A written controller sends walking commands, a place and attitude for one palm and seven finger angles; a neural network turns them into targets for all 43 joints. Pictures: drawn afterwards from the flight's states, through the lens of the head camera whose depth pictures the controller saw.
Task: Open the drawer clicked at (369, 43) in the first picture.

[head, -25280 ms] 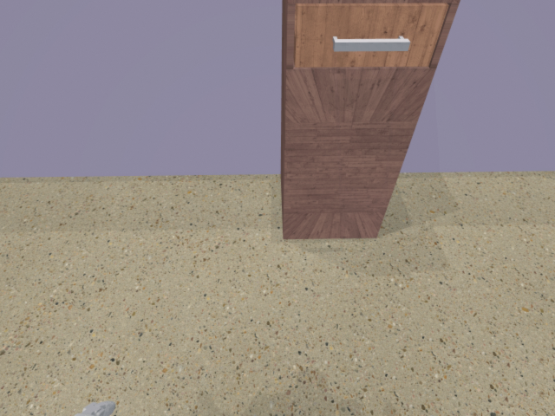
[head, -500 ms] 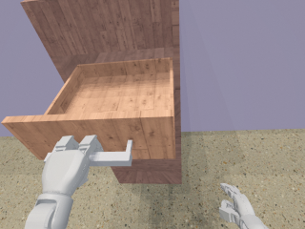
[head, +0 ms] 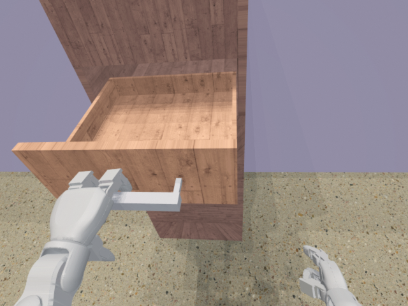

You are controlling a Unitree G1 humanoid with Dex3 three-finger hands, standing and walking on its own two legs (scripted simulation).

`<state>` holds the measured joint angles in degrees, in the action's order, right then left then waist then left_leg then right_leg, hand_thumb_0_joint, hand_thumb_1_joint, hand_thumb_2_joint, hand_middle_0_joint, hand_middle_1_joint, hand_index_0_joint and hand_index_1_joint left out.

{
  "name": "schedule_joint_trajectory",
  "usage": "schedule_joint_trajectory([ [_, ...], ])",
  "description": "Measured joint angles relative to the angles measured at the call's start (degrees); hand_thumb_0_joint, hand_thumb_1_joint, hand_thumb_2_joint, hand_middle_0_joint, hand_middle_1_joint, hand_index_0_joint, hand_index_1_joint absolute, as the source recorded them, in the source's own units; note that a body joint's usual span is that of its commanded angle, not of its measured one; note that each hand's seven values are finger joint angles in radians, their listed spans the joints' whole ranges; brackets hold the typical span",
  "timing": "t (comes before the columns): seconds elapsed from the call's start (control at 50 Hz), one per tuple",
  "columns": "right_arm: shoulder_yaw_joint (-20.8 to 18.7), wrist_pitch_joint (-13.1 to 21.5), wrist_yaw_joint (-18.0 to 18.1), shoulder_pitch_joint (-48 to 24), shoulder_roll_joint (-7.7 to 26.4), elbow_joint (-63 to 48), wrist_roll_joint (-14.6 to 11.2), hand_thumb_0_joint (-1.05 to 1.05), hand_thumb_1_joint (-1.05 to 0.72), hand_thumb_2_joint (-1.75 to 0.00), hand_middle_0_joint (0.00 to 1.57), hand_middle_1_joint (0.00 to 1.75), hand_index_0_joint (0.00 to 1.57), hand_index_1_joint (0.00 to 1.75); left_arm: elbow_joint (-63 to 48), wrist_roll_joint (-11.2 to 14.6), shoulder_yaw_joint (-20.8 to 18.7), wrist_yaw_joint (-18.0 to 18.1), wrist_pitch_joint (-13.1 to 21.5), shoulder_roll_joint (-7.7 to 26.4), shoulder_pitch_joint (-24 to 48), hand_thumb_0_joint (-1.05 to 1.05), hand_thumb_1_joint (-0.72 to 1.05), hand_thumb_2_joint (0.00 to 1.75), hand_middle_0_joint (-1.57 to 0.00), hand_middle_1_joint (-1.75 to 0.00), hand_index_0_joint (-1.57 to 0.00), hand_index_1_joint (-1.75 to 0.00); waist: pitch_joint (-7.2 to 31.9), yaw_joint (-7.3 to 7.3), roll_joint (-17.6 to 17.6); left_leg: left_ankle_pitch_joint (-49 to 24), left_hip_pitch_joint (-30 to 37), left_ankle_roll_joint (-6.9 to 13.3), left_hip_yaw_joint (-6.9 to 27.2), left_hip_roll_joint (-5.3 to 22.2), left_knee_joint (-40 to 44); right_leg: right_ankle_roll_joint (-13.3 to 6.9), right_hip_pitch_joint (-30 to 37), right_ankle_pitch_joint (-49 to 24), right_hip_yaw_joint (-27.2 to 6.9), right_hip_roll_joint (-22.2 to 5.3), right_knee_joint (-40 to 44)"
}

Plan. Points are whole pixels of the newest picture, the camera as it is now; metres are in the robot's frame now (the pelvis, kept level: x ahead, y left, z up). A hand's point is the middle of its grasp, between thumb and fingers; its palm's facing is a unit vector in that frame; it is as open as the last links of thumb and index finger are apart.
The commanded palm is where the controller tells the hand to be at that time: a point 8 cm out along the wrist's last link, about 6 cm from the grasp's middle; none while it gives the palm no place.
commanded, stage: lift the hand off the handle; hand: left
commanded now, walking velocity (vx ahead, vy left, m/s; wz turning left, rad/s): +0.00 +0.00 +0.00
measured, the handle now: (127, 191) +0.27 +0.17 +0.13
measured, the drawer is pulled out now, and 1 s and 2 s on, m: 0.29 0.29 0.29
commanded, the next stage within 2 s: draw the hand back to the body in 1.66 s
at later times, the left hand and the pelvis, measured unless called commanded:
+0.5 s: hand (104, 217) +0.23 +0.21 +0.11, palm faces +0.12 -0.13 -0.98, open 13.3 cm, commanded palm +0.20 +0.19 +0.17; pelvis -0.01 +0.02 +0.00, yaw +2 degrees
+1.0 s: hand (104, 200) +0.23 +0.19 +0.16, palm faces +0.13 -0.09 -0.99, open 13.5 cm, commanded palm +0.20 +0.19 +0.25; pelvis -0.03 +0.01 +0.01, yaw +1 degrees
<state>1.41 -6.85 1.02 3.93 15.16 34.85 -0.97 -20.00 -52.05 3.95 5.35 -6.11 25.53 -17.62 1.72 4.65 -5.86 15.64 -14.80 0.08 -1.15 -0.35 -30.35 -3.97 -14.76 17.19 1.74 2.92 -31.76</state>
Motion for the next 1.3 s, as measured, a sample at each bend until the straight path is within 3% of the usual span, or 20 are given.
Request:
schedule_joint_trajectory([
  [0.14,-1.2,0.6,-0.5,1.2,0.4,0.1,-0.2,0.01,-0.90,-0.90,0.20,0.30,0.20,0.30,-0.4,-0.6,2.0,0.7,-1.5,-2.6,1.2,0.00,-0.45,0.32,-0.32,-1.27,-0.38,-1.24,0.1,0.52,-0.6,-0.2,-0.5,0.6,0.2,-0.6,0.0,0.6,-0.2,-0.2,0.2,-0.6,0.3],
  [0.32,-0.2,-0.2,-1.4,0.2,-1.2,1.0,-0.1,0.01,-0.90,-0.90,0.20,0.30,0.20,0.30,1.3,-4.0,7.2,1.1,-5.1,-5.3,5.2,0.00,-0.49,0.30,-0.34,-1.27,-0.39,-1.27,0.5,2.26,-0.7,-0.6,-0.4,1.4,0.5,-1.6,0.2,1.3,0.0,-0.2,0.5,-1.6,0.2],
  [0.5,1.7,-0.8,-1.3,-2.4,-2.9,1.0,-0.3,0.01,-0.90,-0.90,0.20,0.30,0.20,0.30,3.8,-4.7,11.1,-2.3,-7.9,-4.2,11.1,0.00,-0.49,0.30,-0.36,-1.27,-0.40,-1.28,-0.2,3.29,-0.6,-1.4,1.0,1.8,0.9,-2.2,0.7,1.7,1.6,-0.7,0.9,-2.2,0.5],
  [0.8,2.1,0.2,-1.9,-3.4,-2.4,1.6,-1.0,0.01,-0.90,-0.90,0.20,0.30,0.20,0.30,2.6,-0.4,12.0,-6.5,-6.2,-0.5,16.3,0.00,-0.49,0.30,-0.46,-1.27,-0.38,-1.25,-1.6,2.93,-1.3,-3.7,4.2,1.6,0.3,-1.9,4.0,1.6,4.1,-3.0,0.2,-1.9,3.2],
  [1.3,1.2,3.9,-1.5,-3.0,0.1,3.3,-2.0,0.01,-0.90,-0.90,0.20,0.30,0.20,0.30,3.9,7.7,6.9,-12.2,-3.3,6.7,24.5,0.00,-0.49,0.30,-0.56,-1.28,-0.41,-1.25,-1.8,2.67,-3.4,-5.5,5.4,0.2,1.3,-0.7,5.9,0.3,5.8,-4.9,1.2,-0.6,5.7],
])
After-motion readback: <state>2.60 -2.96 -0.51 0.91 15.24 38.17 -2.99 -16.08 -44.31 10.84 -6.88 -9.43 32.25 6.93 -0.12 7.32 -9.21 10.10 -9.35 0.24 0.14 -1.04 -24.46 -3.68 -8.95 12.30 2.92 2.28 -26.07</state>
